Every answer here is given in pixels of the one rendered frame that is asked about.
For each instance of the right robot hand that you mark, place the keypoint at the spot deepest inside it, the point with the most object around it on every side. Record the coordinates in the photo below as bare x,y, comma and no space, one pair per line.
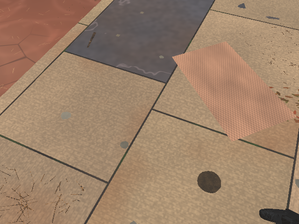
279,216

